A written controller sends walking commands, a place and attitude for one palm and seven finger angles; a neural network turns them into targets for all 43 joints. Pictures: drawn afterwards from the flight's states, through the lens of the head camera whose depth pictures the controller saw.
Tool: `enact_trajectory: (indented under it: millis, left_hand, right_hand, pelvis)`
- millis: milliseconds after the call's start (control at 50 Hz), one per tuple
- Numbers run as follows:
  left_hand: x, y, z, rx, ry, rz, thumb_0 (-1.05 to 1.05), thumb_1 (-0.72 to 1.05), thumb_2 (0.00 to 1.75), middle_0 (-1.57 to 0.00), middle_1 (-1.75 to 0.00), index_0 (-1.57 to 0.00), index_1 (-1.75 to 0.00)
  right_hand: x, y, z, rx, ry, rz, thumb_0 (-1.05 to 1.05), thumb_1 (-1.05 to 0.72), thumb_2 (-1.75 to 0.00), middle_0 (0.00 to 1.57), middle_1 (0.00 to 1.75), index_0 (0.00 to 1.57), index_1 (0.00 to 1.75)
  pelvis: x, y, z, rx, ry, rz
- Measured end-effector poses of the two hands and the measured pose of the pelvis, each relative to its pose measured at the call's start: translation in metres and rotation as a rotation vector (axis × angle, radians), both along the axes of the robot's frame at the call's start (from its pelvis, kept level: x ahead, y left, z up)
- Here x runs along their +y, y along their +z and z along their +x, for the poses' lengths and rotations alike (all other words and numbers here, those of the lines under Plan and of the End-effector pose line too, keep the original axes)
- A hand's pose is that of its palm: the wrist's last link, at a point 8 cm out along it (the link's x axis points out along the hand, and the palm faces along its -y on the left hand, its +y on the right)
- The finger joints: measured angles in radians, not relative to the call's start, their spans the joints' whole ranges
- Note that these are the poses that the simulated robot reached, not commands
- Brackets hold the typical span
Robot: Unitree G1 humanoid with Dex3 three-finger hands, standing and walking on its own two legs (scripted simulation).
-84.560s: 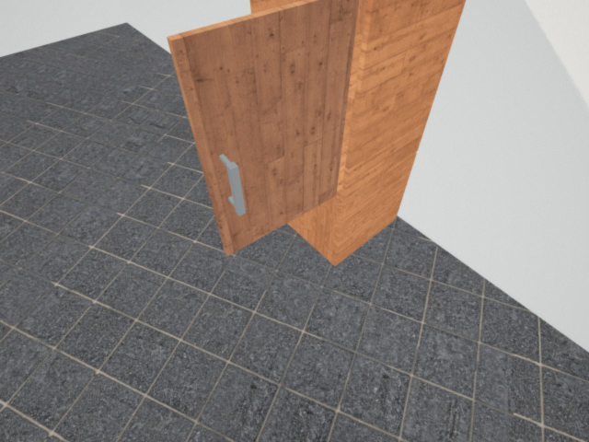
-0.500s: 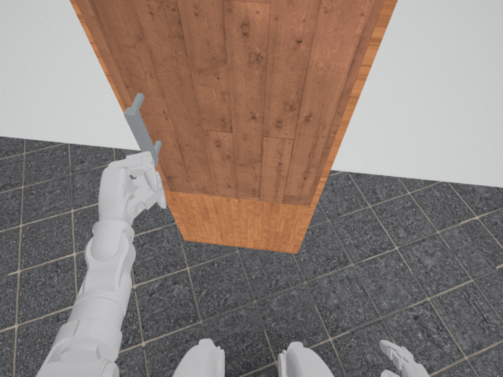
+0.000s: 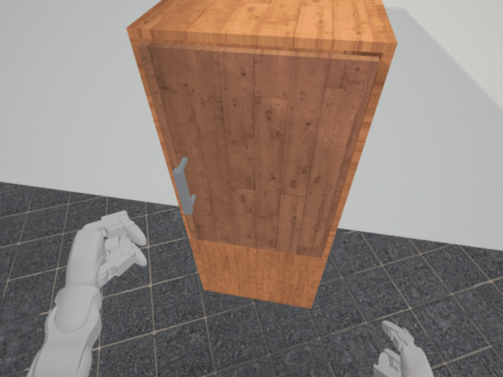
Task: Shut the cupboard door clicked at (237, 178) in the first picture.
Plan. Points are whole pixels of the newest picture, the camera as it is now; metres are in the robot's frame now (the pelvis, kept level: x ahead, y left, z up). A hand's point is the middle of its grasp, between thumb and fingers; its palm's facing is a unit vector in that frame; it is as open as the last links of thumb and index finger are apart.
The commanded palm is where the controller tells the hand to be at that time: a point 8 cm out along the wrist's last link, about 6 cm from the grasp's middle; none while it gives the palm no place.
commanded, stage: draw the hand back to the body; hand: left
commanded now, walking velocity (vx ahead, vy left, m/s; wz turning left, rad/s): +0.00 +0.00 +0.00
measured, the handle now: (186, 186) +0.54 +0.19 -0.05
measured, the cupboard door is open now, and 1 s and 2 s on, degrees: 0 0 0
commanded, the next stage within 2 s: step back with the hand held close in 0.88 s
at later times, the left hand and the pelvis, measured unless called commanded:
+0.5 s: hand (19, 261) +0.21 +0.27 +0.19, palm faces +0.46 -0.79 -0.41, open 6.1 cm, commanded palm +0.15 +0.31 +0.20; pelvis +0.02 +0.00 +0.02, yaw +1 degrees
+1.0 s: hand (32, 266) +0.20 +0.25 +0.19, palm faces +0.46 -0.79 -0.40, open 7.4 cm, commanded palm +0.15 +0.28 +0.20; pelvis +0.01 -0.02 +0.02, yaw +0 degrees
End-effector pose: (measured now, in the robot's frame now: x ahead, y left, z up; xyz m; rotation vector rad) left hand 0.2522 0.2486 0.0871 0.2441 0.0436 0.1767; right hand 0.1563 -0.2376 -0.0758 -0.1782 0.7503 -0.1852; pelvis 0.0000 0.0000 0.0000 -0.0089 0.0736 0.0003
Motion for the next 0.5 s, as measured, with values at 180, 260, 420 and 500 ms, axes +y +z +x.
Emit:
enact_trajectory:
  millis: [180,260,420,500]
  left_hand:
    - [0.024,0.040,-0.034,-0.040,0.121,0.055,0.02,0.90,0.89,-0.88,-1.03,-0.88,-1.04]
    - [0.033,0.051,-0.047,-0.048,0.160,0.078,0.02,0.89,0.89,-0.77,-0.91,-0.77,-0.92]
    - [0.047,0.096,-0.075,-0.140,0.226,0.191,0.02,0.89,0.89,-0.56,-0.68,-0.55,-0.68]
    - [0.053,0.115,-0.090,-0.181,0.256,0.249,0.02,0.89,0.89,-0.45,-0.56,-0.44,-0.56]
  right_hand:
    - [0.030,0.023,0.037,-0.092,0.103,0.028,0.01,-0.90,-0.89,0.20,0.30,0.21,0.30]
    - [0.038,0.027,0.044,-0.101,0.135,0.038,0.01,-0.90,-0.89,0.20,0.30,0.21,0.30]
    - [0.041,0.024,0.046,-0.100,0.169,0.053,0.01,-0.90,-0.89,0.20,0.30,0.21,0.30]
    - [0.037,0.021,0.044,-0.091,0.167,0.058,0.01,-0.90,-0.89,0.20,0.30,0.21,0.30]
  pelvis:
    - [0.006,0.016,0.010,-0.084,0.011,0.001]
    - [0.006,0.019,0.014,-0.104,0.012,0.002]
    - [0.006,0.023,0.019,-0.121,0.016,0.004]
    - [0.004,0.024,0.019,-0.127,0.016,0.005]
